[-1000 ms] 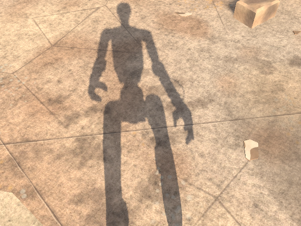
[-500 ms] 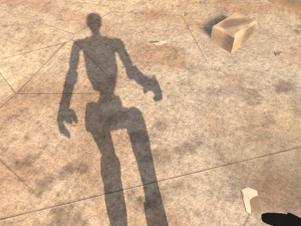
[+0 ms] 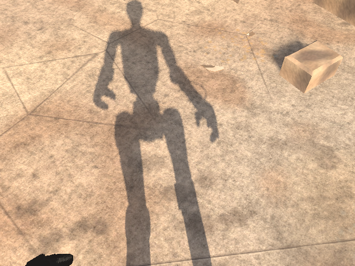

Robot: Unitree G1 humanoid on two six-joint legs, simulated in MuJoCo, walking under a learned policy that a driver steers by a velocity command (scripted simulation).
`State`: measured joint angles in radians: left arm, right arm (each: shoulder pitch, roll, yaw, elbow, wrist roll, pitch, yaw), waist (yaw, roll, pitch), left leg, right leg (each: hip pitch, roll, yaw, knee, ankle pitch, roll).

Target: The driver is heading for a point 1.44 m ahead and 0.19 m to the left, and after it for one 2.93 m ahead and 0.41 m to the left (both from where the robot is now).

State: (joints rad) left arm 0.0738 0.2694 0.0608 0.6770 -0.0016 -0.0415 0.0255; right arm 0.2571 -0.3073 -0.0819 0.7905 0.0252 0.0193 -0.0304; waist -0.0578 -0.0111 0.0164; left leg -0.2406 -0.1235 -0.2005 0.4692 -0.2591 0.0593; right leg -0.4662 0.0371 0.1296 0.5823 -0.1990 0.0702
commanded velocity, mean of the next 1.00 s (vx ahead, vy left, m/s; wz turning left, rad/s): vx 0.27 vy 0.00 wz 0.34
